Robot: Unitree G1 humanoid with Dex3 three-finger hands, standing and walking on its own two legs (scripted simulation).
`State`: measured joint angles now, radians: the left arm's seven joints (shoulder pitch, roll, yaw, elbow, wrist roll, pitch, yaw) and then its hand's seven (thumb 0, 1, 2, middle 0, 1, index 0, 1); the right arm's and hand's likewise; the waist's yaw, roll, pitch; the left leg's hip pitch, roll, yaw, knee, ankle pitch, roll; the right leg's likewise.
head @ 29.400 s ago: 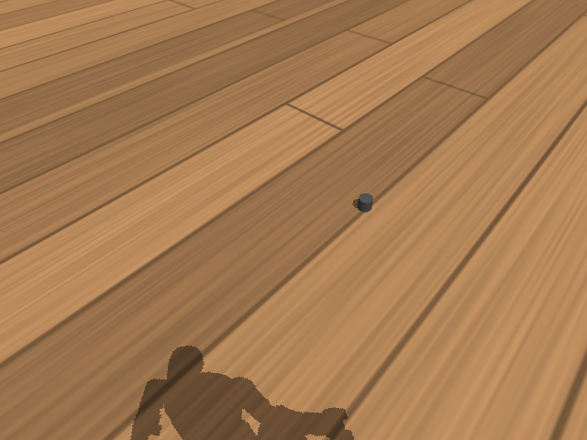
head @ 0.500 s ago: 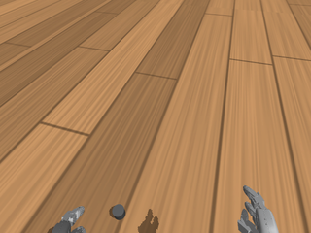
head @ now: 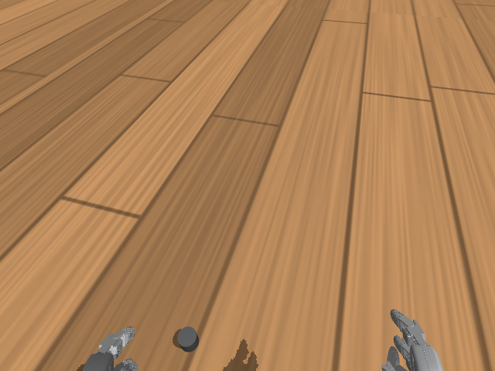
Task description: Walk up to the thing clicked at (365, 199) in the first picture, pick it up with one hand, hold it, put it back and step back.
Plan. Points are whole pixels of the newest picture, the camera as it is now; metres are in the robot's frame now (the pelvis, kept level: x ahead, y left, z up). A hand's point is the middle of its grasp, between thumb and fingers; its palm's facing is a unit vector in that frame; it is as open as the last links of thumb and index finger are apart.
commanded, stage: home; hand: left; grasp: from above
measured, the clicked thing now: (188, 339) +0.42 +0.23 -0.68
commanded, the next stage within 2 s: stand in 1.22 s
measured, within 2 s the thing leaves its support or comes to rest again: neither
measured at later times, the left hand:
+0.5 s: hand out of the picture +0.16 +0.18 -0.04, palm faces +0.05 -0.98 -0.21, open 7.4 cm
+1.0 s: hand out of the picture +0.16 +0.18 -0.04, palm faces +0.05 -0.98 -0.21, open 7.4 cm
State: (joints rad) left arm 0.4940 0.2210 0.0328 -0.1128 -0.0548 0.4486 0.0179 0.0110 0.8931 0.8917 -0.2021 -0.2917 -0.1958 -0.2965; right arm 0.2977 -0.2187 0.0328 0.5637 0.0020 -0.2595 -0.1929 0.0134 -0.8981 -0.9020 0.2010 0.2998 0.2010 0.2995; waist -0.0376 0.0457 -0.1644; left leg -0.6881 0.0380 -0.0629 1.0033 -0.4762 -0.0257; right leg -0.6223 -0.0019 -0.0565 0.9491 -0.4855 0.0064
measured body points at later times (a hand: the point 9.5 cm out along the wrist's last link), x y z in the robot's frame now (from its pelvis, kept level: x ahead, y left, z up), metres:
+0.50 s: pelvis +0.00 +0.00 +0.00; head +0.01 +0.01 +0.45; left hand +0.15 +0.24 -0.03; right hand +0.15 -0.24 -0.06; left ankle +0.02 +0.13 -0.68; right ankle -0.01 -0.13 -0.68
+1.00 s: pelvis +0.00 +0.00 +0.00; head +0.01 +0.01 +0.45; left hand +0.16 +0.23 -0.03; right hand +0.16 -0.24 -0.06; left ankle +0.02 +0.13 -0.68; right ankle -0.01 -0.13 -0.68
